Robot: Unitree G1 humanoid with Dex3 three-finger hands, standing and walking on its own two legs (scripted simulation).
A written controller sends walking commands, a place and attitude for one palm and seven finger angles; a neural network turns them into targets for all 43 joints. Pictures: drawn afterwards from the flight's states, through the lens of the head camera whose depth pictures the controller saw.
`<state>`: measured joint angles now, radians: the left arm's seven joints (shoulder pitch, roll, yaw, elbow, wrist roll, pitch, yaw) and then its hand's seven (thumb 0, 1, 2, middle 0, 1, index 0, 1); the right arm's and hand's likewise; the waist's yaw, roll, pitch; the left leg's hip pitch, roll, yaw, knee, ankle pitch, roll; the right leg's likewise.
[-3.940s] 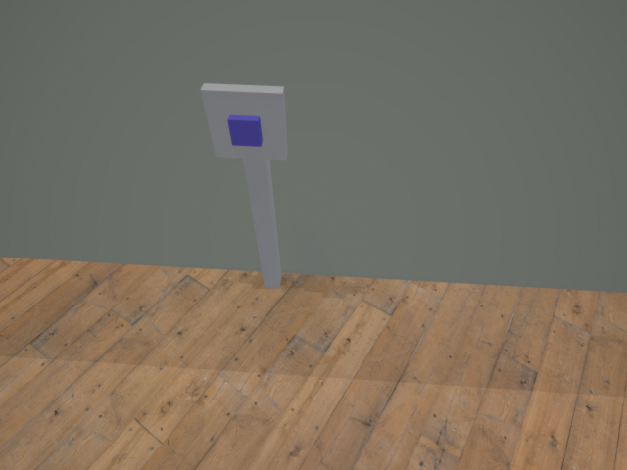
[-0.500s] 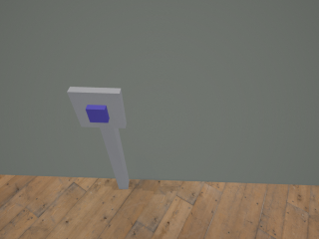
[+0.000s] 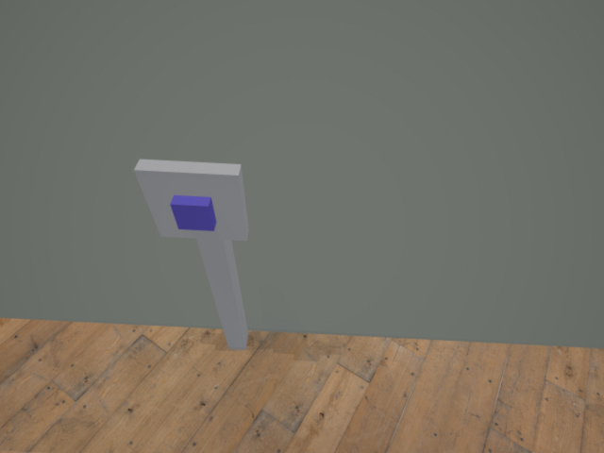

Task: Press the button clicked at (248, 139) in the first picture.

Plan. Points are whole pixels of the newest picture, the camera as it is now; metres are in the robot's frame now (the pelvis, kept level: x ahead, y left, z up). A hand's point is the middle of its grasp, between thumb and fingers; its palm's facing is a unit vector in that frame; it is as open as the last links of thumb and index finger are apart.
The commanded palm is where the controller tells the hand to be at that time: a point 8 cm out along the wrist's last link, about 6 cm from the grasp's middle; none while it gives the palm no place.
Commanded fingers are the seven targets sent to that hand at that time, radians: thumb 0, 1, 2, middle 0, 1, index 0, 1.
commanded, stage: come to a stop and stand still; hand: left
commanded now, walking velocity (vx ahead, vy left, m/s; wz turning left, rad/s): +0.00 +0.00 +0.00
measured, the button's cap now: (194, 212) +0.52 +0.24 -0.03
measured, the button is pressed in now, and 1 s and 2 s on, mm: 0 0 0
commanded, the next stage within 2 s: look again from close up in 0.36 s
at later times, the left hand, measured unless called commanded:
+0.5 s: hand out of the picture +0.02 +0.17 -0.18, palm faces +0.00 -0.99 -0.17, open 7.4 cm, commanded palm none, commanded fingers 0.00 0.90 0.90 -0.20 -0.30 -0.20 -0.30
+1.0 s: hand out of the picture +0.02 +0.15 -0.18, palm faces +0.01 -0.99 -0.14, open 7.4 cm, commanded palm none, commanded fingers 0.00 0.90 0.90 -0.20 -0.30 -0.20 -0.30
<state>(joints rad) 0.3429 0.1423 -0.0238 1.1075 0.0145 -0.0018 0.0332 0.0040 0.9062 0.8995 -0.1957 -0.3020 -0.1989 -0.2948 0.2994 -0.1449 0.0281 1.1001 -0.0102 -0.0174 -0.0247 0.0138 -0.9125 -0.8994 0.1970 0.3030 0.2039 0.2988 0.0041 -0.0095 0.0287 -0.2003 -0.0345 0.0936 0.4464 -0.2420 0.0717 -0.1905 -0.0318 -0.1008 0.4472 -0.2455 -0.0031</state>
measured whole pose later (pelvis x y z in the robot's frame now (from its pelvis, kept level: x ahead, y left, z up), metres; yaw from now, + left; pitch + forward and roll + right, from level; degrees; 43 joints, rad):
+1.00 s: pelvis +0.03 +0.00 +0.00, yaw +0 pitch -1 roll +0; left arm 0.32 0.13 -0.02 1.12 0.01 0.00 0.04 0.00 0.90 0.90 -0.20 -0.30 -0.20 -0.29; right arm 0.30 -0.12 0.02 1.15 -0.01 -0.03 -0.04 0.01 -0.91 -0.90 0.20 0.30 0.20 0.30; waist 0.00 -0.03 0.03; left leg -0.13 -0.04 0.10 0.43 -0.29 0.07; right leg -0.13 -0.04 -0.09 0.44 -0.30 0.00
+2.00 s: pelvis -0.02 -0.05 -0.09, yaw +2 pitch +16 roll -1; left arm 0.40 0.21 0.21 0.06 -0.29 -0.43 -0.28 0.02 0.90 0.90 -1.18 -1.38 -1.19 -1.37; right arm 0.25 -0.21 -0.01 0.60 0.03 -0.18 -0.06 0.02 -0.90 -0.90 0.20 0.30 0.21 0.30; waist -0.03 0.02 -0.14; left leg -0.93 0.03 0.02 1.15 -0.50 0.00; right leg -0.89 0.01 -0.14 1.13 -0.52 -0.08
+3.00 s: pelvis -0.01 +0.00 -0.08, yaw +2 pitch +17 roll -4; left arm 0.38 0.26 0.21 0.00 -0.29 -0.38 -0.27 0.02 0.90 0.90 -1.29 -1.50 -1.30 -1.50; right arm 0.25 -0.25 0.01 0.51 0.02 -0.16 -0.04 0.02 -0.90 -0.90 0.20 0.30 0.21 0.30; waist -0.02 0.02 -0.15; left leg -0.90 0.01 0.03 1.13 -0.52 0.07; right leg -0.84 -0.01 -0.12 1.06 -0.50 -0.02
